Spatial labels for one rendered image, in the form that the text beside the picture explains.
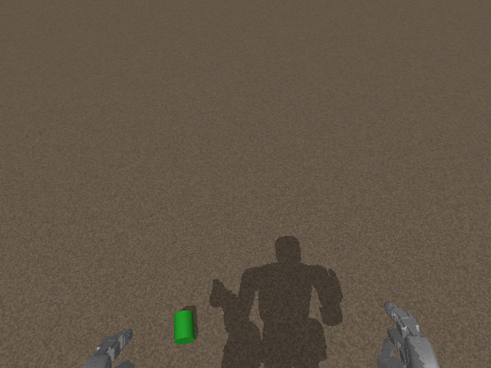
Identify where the can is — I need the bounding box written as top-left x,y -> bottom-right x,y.
174,310 -> 195,344

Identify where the left robot hand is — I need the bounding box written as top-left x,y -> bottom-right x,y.
82,328 -> 135,368

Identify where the right robot hand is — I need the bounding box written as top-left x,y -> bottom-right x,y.
377,301 -> 440,368

